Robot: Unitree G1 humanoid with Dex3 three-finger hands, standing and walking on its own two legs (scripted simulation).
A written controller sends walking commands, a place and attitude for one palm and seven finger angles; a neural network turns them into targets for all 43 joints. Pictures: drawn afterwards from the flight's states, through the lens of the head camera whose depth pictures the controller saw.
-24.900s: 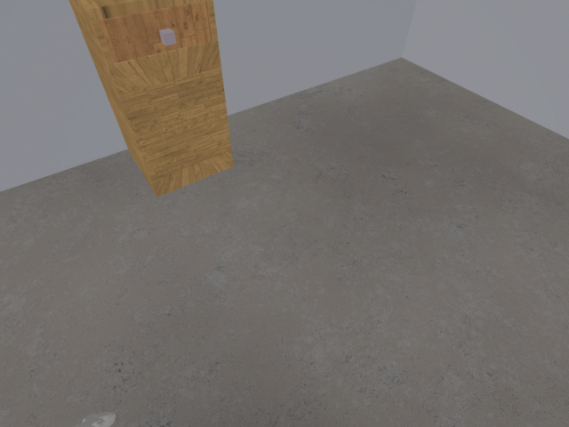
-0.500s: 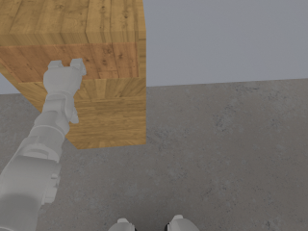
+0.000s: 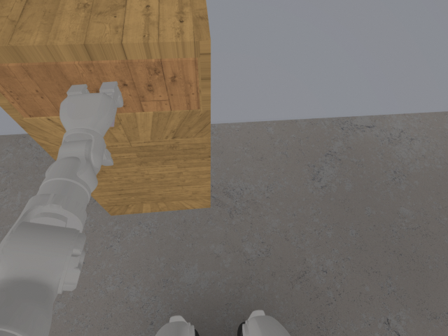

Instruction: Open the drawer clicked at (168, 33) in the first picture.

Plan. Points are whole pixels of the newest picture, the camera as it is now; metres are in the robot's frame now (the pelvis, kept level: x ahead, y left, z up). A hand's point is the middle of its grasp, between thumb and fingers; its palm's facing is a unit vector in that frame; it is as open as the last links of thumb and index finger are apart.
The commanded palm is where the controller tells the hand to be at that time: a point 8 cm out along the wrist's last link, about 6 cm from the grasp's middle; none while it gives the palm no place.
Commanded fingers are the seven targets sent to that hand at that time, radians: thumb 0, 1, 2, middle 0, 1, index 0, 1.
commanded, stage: close the thumb around the handle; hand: left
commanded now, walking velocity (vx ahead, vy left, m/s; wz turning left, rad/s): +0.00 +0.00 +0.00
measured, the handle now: (102, 105) +0.55 +0.21 +0.02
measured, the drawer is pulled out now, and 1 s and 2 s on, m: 0.00 0.01 0.05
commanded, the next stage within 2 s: pull the drawer open in 0.46 s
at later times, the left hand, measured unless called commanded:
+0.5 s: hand (101, 131) +0.50 +0.21 +0.01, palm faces -0.07 -0.03 -1.00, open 7.8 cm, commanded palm +0.47 +0.20 +0.06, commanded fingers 0.00 0.90 0.90 -0.40 -1.35 -0.40 -1.35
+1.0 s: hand (101, 135) +0.49 +0.21 +0.01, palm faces -0.05 -0.04 -1.00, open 7.8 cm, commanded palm +0.47 +0.20 +0.06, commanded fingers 0.00 0.90 0.90 -0.40 -1.35 -0.40 -1.35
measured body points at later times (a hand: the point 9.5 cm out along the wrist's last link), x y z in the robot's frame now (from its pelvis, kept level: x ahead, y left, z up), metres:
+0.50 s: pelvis +0.01 +0.00 +0.00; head +0.12 +0.01 +0.44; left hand +0.50 +0.21 +0.07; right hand +0.00 -0.27 -0.12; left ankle -0.01 +0.09 -0.69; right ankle -0.01 -0.12 -0.69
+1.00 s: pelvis +0.02 +0.00 +0.01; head +0.13 +0.00 +0.44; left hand +0.49 +0.21 +0.06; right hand +0.05 -0.27 -0.13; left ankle -0.01 +0.09 -0.69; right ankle -0.01 -0.12 -0.69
